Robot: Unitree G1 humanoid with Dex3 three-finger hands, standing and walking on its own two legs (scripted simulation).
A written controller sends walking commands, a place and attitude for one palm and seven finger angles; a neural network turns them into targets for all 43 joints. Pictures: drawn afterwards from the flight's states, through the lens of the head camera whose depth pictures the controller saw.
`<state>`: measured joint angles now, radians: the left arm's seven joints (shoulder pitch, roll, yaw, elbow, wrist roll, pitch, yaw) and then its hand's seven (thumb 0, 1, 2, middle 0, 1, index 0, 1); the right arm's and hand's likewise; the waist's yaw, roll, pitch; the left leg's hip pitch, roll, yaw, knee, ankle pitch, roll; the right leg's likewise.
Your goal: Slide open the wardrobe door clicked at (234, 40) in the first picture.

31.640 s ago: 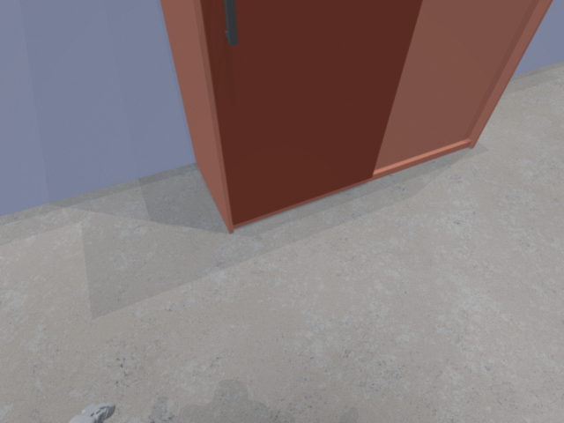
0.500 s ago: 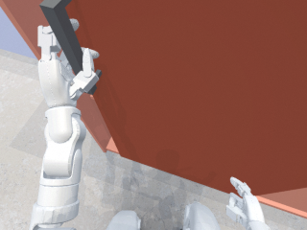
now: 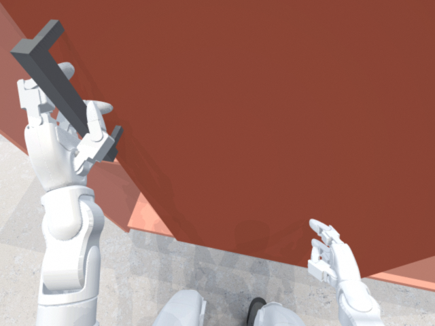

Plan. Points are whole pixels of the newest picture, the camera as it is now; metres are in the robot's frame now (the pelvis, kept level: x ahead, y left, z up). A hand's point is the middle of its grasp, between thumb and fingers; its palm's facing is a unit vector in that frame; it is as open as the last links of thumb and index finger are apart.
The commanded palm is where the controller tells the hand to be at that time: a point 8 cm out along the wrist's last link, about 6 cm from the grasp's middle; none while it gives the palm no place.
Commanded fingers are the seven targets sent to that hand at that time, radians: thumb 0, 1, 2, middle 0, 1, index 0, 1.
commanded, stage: step sideways, sliding the door along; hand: left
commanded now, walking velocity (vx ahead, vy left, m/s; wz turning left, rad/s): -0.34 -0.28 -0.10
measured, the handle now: (85, 103) +0.35 +0.24 +0.20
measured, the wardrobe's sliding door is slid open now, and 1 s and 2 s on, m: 0.25 0.50 0.67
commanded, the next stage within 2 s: none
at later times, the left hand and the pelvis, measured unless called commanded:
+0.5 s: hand (202, 154) +0.30 +0.07 +0.19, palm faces +0.09 -0.99 -0.07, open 7.0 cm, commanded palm +0.27 +0.08 +0.17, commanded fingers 0.00 0.90 0.90 -0.45 -1.40 -0.45 -1.40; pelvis -0.08 -0.07 +0.02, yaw -9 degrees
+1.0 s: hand (297, 167) +0.29 -0.04 +0.20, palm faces +0.15 -0.99 +0.02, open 6.8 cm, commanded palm +0.27 -0.04 +0.17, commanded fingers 0.00 0.90 0.90 -0.45 -1.40 -0.45 -1.40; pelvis -0.13 -0.20 +0.01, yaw -5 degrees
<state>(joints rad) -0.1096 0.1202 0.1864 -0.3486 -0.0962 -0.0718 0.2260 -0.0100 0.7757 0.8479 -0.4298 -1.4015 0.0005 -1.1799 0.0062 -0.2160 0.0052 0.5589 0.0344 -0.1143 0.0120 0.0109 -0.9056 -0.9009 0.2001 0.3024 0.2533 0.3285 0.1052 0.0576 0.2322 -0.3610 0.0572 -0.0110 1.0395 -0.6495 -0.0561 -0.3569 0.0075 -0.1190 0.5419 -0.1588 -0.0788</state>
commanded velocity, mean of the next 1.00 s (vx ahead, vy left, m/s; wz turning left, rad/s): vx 0.05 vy -0.29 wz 0.02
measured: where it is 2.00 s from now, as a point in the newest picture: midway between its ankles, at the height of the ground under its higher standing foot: outside the picture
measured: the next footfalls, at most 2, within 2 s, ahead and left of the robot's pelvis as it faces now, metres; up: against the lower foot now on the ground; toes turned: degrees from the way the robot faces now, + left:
left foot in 0.14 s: +0.01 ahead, +0.12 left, +0.00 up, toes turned +6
right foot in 0.58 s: -0.09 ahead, -0.26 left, +0.00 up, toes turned -13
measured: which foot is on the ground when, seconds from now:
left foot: up 0.00-0.12, down 0.14-0.58, up 0.60-0.84, down 0.86-1.00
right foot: down 0.00-0.16, up 0.18-0.56, down 0.58-0.86, up 0.88-1.00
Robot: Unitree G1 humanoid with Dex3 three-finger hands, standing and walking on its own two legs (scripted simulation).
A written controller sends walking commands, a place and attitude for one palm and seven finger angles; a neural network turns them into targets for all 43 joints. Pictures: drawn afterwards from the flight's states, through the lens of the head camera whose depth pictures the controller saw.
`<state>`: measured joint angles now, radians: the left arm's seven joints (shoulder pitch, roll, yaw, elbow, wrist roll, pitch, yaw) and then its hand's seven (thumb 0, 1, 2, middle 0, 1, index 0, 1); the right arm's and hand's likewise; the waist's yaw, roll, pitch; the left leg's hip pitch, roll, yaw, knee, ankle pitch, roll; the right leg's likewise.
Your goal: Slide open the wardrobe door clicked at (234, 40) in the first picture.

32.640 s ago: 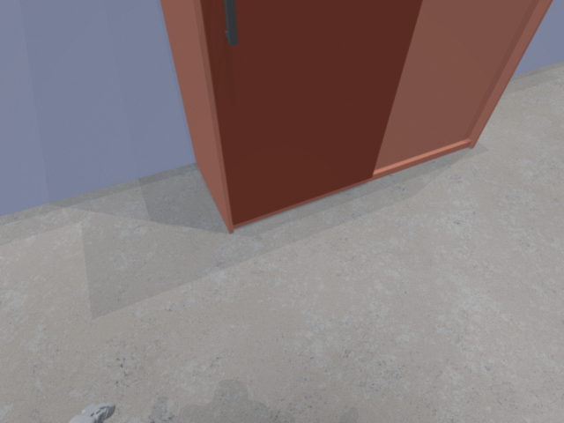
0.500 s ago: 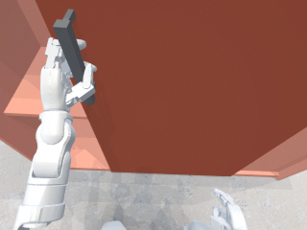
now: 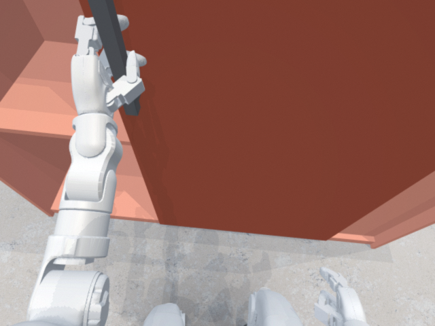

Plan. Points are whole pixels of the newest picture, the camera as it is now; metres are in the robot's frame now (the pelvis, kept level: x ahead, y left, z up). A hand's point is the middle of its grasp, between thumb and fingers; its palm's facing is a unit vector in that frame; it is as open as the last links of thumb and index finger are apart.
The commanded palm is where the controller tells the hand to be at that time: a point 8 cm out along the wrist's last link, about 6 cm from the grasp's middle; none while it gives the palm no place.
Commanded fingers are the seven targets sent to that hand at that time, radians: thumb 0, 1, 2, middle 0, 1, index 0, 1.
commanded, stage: step sideways, sliding the door along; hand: left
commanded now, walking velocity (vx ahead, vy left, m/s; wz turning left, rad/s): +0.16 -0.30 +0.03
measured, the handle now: (123, 55) +0.46 +0.22 +0.19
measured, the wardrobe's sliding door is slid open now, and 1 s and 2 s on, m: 0.50 0.67 0.67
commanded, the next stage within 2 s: stop walking and hold the door there in 1.22 s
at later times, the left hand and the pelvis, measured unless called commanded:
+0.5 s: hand (204, 83) +0.42 +0.09 +0.19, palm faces +0.40 -0.92 -0.02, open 6.6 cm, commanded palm +0.40 +0.06 +0.17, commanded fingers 0.00 0.90 0.90 -0.45 -1.40 -0.45 -1.40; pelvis +0.02 -0.14 -0.01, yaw +8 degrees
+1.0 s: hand (255, 88) +0.43 +0.01 +0.19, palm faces +0.54 -0.84 -0.06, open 7.1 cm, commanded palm +0.39 -0.02 +0.18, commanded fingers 0.00 0.90 0.90 -0.45 -1.40 -0.45 -1.40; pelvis +0.04 -0.29 -0.02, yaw +5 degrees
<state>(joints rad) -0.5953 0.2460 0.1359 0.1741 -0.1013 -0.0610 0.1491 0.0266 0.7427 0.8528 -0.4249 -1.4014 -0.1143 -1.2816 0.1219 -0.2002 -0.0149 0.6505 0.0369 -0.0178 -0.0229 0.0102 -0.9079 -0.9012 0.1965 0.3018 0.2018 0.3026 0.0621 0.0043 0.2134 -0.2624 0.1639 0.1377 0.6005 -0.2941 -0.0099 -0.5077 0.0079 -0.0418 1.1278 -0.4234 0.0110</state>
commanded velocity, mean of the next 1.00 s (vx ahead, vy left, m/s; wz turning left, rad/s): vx -0.05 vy -0.30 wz -0.08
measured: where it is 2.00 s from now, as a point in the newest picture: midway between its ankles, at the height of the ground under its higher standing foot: outside the picture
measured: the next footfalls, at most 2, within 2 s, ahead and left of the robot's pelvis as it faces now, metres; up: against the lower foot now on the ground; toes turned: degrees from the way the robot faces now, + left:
right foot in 0.28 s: +0.09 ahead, -0.27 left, +0.00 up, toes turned -5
left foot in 0.50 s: +0.08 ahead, -0.04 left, +0.00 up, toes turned +18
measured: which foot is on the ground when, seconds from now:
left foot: down 0.00-0.28, up 0.30-0.48, down 0.50-0.98, up 1.00-1.00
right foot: up 0.00-0.26, down 0.28-0.50, up 0.52-0.94, down 0.96-1.00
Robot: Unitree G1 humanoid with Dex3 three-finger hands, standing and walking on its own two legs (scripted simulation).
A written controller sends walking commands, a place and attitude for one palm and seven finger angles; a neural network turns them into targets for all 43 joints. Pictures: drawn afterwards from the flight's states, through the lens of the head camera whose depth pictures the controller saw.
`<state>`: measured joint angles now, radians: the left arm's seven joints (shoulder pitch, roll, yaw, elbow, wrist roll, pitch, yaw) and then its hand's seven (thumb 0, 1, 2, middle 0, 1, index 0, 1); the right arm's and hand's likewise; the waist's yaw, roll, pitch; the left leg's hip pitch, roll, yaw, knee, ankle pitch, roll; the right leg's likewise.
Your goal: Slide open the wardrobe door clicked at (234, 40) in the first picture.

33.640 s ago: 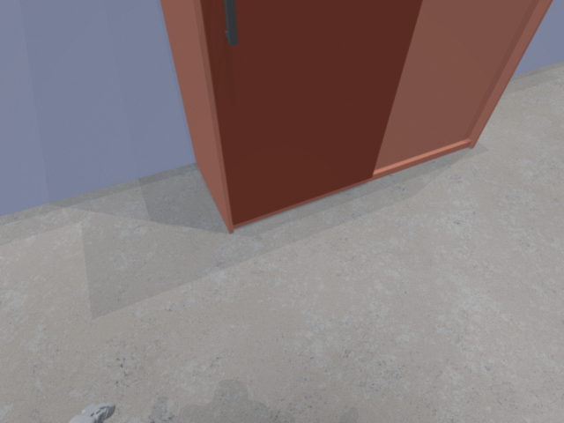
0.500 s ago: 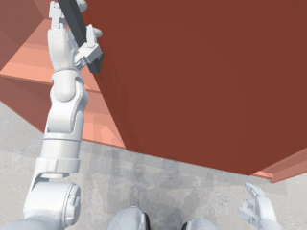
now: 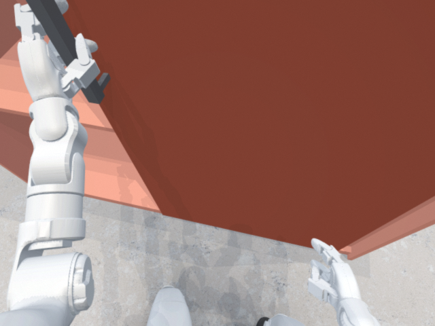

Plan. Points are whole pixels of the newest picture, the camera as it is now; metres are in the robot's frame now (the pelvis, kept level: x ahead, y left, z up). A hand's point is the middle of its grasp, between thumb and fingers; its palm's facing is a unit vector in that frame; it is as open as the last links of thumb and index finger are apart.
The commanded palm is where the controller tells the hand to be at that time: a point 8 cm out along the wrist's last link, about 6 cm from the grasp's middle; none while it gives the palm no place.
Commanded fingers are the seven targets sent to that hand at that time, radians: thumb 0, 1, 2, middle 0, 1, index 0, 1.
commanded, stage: step sideways, sliding the door along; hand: left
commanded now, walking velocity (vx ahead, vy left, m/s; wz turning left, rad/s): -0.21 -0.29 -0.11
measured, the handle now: (75, 40) +0.45 +0.31 +0.21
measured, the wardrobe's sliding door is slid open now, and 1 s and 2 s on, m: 0.67 0.67 0.67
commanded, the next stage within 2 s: stop walking and hold the door there in 0.22 s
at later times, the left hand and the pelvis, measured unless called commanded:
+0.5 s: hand (82, 64) +0.41 +0.28 +0.20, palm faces +0.45 -0.87 -0.18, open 7.0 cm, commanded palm +0.37 +0.29 +0.17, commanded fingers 0.00 0.90 0.90 -0.45 -1.40 -0.45 -1.40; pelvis +0.02 -0.03 +0.04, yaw -6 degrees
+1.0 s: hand (85, 61) +0.41 +0.28 +0.21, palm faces +0.62 -0.77 -0.18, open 7.0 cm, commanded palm +0.36 +0.30 +0.17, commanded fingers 0.00 0.90 0.90 -0.45 -1.40 -0.45 -1.40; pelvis +0.01 -0.08 +0.01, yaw -11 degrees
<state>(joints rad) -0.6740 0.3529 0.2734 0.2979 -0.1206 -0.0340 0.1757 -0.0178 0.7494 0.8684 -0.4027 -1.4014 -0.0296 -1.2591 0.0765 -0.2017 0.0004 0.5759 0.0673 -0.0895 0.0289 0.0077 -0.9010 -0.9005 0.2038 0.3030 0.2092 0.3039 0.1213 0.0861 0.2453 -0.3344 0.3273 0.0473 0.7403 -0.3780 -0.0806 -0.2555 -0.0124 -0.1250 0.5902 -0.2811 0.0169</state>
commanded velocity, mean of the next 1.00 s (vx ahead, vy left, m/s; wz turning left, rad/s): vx -0.03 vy -0.09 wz -0.04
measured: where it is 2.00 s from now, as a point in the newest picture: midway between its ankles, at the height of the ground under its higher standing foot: outside the picture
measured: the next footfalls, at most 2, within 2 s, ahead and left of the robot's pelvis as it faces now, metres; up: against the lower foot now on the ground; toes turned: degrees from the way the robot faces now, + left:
left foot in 0.18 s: +0.05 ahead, +0.09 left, +0.00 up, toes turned +11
right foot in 0.66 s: +0.10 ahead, -0.18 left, +0.00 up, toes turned -15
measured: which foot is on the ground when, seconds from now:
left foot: up 0.00-0.16, down 0.18-0.66, up 0.68-1.00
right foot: down 0.00-0.18, up 0.20-0.64, down 0.66-1.00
